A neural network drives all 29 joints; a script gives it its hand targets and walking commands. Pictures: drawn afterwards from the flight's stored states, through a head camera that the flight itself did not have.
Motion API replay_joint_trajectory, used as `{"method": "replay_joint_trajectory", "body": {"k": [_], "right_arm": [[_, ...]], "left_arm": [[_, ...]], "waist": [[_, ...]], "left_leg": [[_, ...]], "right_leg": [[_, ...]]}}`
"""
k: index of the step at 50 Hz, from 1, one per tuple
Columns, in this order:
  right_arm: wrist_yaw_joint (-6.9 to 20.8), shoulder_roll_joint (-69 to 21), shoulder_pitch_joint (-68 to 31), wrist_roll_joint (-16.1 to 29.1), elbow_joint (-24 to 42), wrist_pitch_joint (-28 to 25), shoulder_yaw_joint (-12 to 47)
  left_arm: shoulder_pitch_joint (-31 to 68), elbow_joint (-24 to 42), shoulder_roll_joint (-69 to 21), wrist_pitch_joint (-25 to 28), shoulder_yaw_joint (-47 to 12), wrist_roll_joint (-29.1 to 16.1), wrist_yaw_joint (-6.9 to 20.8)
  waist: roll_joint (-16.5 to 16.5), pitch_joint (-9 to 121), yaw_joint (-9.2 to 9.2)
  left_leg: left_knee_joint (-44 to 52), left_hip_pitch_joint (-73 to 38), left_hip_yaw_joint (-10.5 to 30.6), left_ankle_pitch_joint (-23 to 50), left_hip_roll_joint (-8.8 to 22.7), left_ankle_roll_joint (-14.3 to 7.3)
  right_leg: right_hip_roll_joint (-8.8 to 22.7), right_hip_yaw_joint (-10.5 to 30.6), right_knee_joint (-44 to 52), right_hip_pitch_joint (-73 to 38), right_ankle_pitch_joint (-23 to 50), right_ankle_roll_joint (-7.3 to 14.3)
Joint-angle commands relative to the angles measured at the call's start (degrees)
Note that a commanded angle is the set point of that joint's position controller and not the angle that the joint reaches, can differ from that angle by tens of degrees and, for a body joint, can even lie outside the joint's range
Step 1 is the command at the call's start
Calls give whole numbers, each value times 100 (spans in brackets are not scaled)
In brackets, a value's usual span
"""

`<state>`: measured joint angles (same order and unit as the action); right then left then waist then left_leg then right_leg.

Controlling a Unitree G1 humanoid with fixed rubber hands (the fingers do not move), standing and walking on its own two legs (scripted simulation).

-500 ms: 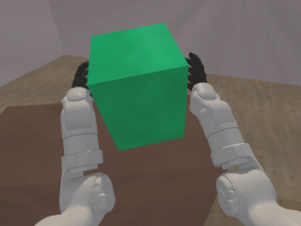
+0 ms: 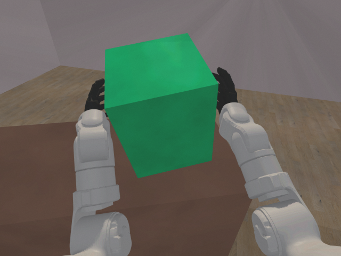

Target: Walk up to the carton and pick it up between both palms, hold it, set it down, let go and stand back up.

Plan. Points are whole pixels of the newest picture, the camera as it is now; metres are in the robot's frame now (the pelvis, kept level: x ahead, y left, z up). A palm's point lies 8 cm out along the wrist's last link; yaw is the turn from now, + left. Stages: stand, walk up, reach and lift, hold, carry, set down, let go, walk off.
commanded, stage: hold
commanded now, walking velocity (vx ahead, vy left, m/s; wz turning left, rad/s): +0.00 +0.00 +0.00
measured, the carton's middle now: (161, 108) +0.41 +0.00 +0.21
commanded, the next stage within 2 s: none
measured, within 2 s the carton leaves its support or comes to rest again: neither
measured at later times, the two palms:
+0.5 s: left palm (88, 116) +0.35 +0.16 +0.23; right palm (219, 102) +0.35 -0.13 +0.25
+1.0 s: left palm (91, 116) +0.35 +0.16 +0.24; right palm (223, 104) +0.34 -0.13 +0.25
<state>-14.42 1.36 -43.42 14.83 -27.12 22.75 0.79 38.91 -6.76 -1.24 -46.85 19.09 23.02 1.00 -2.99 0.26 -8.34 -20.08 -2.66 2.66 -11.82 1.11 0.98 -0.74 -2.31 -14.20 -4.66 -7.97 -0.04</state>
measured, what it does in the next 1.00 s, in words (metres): stands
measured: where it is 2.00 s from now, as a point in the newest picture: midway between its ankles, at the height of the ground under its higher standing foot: outside the picture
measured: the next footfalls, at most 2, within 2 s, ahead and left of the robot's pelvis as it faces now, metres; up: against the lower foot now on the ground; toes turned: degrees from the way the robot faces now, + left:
none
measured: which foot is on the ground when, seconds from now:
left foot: down 0.00-1.00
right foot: down 0.00-1.00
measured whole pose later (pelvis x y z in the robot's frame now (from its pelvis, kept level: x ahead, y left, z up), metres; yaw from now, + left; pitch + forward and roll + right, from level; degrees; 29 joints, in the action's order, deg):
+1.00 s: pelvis +0.00 +0.00 +0.00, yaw +0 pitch -13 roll -1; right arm -15.6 -0.7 -44.4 12.3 -27.5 23.9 0.1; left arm 40.7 -8.5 -1.0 -47.8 22.2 26.2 5.2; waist -3.5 -2.0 -7.3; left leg -18.7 -5.8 2.4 -11.2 1.1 1.0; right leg -0.7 -2.1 -14.7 -6.9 -8.2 0.1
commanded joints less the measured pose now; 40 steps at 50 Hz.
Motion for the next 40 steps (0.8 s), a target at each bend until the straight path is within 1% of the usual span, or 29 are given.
{"method": "replay_joint_trajectory", "body": {"k": [1, 3, 4, 5, 8, 9, 10, 11, 12, 13, 15, 16, 17, 18, 20, 21, 22, 23, 24, 25, 26, 27, 30, 32, 34, 36, 37, 39, 40], "right_arm": [[650, -2701, -3942, 574, 1348, 88, 1661], [702, -2825, -3979, 459, 985, 141, 1548], [723, -2852, -3995, 464, 1179, 121, 1543], [706, -3065, -4066, 406, 1222, 75, 1536], [762, -3131, -4526, 303, 1387, -48, 1524], [760, -3144, -4537, 264, 1418, -110, 1511], [779, -3272, -4438, 222, 1149, -107, 1546], [804, -3211, -4309, 61, 1057, -80, 1334], [840, -3252, -4321, 76, 863, -96, 1382], [847, -3133, -4336, 3, 865, -112, 1191], [889, -3034, -4267, -193, 475, -134, 992], [913, -2955, -4294, -260, 448, -165, 912], [956, -2857, -4498, -307, 268, -209, 914], [951, -2840, -4481, -362, 224, -254, 782], [954, -2787, -4515, -406, 58, -307, 645], [972, -2851, -4374, -350, 5, -335, 686], [981, -2710, -4419, -362, -16, -330, 575], [967, -2755, -4424, -362, -59, -329, 656], [959, -2999, -4529, -251, 163, -371, 769], [939, -2848, -4582, -199, 240, -381, 794], [923, -2948, -4645, -172, 237, -399, 949], [872, -2913, -4588, -190, 376, -414, 890], [786, -3119, -4338, 149, 773, -390, 1255], [718, -3178, -4410, 163, 954, -352, 1498], [668, -3216, -4261, 247, 867, -291, 1587], [663, -3177, -4053, 278, 940, -260, 1656], [657, -3196, -4014, 289, 920, -218, 1617], [619, -3073, -3893, 330, 997, -135, 1686], [621, -3067, -3846, 355, 1029, -118, 1665]], "left_arm": [[3534, 525, -2600, 222, -2117, -826, 1397], [3794, 395, -2721, 226, -2057, -741, 1484], [3935, 286, -2599, 231, -1860, -735, 1532], [3998, 446, -2706, 276, -2055, -831, 1557], [4214, 210, -2777, 379, -2005, -819, 1526], [4261, 359, -2871, 421, -2076, -839, 1498], [4559, 616, -2874, 500, -2234, -926, 1462], [4570, 492, -2917, 512, -2225, -935, 1461], [4703, 502, -2887, 562, -2150, -963, 1434], [4513, 163, -2796, 546, -2100, -952, 1409], [4663, -109, -2926, 578, -2067, -889, 1392], [4500, -513, -2892, 521, -1933, -835, 1434], [4466, -620, -2875, 523, -1772, -766, 1397], [4479, -653, -2919, 541, -1833, -800, 1428], [4601, -646, -2931, 598, -1825, -806, 1451], [4729, -368, -2919, 640, -1944, -847, 1447], [4624, -531, -2885, 658, -1919, -924, 1454], [4799, -429, -2919, 690, -1952, -973, 1456], [4886, -201, -2912, 733, -2067, -955, 1434], [4742, -371, -2964, 748, -1993, -980, 1395], [4679, -300, -2935, 754, -1953, -933, 1348], [4540, -397, -2905, 738, -1987, -946, 1362], [4558, 281, -2828, 782, -2146, -1031, 1342], [4548, 222, -2761, 744, -2049, -1037, 1333], [4464, 159, -2608, 737, -1909, -943, 1322], [4204, 295, -2691, 690, -1943, -850, 1311], [4135, 473, -2715, 663, -2054, -810, 1311], [4071, 510, -2594, 570, -2002, -852, 1376], [4060, 452, -2624, 504, -1965, -768, 1421]], "waist": [[369, 1241, 149], [361, 833, 205], [308, 950, 284], [329, 1227, 170], [389, 1503, 294], [348, 1722, 229], [382, 1724, 213], [391, 1663, 130], [324, 1797, 204], [317, 1717, 120], [600, 1345, 136], [609, 1268, 140], [497, 1107, 295], [593, 1253, 189], [785, 1391, 123], [823, 1563, 29], [823, 1468, 1], [771, 1737, 53], [704, 2057, -21], [668, 2049, 81], [564, 1880, 170], [481, 1924, 59], [510, 2307, 52], [268, 2425, 123], [300, 2220, 164], [343, 2110, 269], [408, 2025, 172], [207, 1594, 159], [304, 1600, 189]], "left_leg": [[283, -35, -449, 1975, -303, 160], [514, 154, -496, 1373, -291, 76], [534, 287, -500, 1324, -319, 40], [470, 112, -549, 1351, -392, 42], [449, 192, -557, 1320, -369, 49], [389, -12, -555, 1428, -386, 54], [404, 40, -557, 1322, -372, 56], [472, 97, -527, 1200, -332, 73], [487, 83, -573, 1067, -316, 6], [563, 194, -527, 859, -339, 10], [857, 674, -517, 157, -244, -50], [875, 761, -576, 37, -241, -49], [930, 872, -572, -138, -179, -105], [1017, 1081, -554, -378, -198, -148], [1000, 969, -587, -289, -216, -138], [938, 863, -522, 63, -200, -99], [882, 789, -518, 212, -194, -27], [785, 720, -514, 409, -225, -35], [639, 374, -505, 789, -325, 5], [524, 380, -532, 913, -280, 75], [427, 261, -488, 1140, -325, 80], [387, 169, -515, 1146, -413, 21], [232, -134, -480, 1759, -427, 67], [171, -135, -426, 1624, -480, 7], [191, -40, -489, 1477, -468, 10], [247, -70, -465, 1601, -427, -2], [211, -135, -495, 1672, -422, 38], [237, -75, -522, 1700, -441, 46], [284, -120, -465, 1687, -434, 57]], "right_leg": [[-323, -180, 42, -766, 1376, -179], [-228, -206, 147, -649, 839, -175], [-193, -68, 121, -711, 882, -181], [-175, -85, 91, -755, 922, -220], [-166, -86, 32, -675, 860, -187], [-252, -172, 38, -736, 947, -172], [-244, -163, 54, -673, 800, -176], [-239, -201, 43, -557, 599, -164], [-244, -205, 44, -552, 436, -170], [-192, -166, 34, -484, 265, -172], [-240, -234, 24, -576, -257, -135], [-242, -209, 27, -683, -216, -130], [-257, -264, 43, -585, -411, -99], [-293, -248, -41, -783, -408, -135], [-272, -240, -75, -799, -205, -156], [-286, -283, -109, -742, 12, -168], [-276, -263, -138, -804, 84, -138], [-241, -233, -58, -881, 171, -146], [-199, -156, -35, -781, 307, -125], [-278, -264, -48, -677, 356, -146], [-191, -218, -26, -695, 343, -127], [-186, -185, -6, -620, 443, -185], [-212, -203, -37, -752, 1069, -268], [-153, -154, -47, -827, 1220, -299], [-71, -66, -64, -788, 1303, -322], [-165, -181, -97, -889, 1404, -365], [-170, -206, -47, -823, 1405, -299], [-210, -183, -64, -806, 1485, -336], [-199, -206, -28, -774, 1339, -343]]}}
